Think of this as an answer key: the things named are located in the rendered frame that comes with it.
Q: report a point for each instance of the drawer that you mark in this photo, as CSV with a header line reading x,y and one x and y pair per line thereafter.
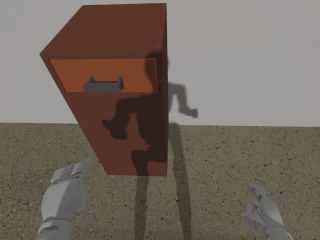
x,y
138,74

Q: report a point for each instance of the robot right hand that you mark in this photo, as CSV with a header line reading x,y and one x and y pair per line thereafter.
x,y
268,214

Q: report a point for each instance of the robot left forearm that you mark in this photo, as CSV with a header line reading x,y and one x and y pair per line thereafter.
x,y
56,229

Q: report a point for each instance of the robot right forearm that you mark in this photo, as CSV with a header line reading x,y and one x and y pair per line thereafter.
x,y
277,233

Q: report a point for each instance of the cabinet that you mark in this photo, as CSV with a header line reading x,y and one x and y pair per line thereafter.
x,y
128,131

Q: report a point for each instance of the handle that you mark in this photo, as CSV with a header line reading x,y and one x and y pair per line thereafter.
x,y
102,87

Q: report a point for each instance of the robot left hand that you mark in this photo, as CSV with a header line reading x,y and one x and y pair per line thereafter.
x,y
65,197

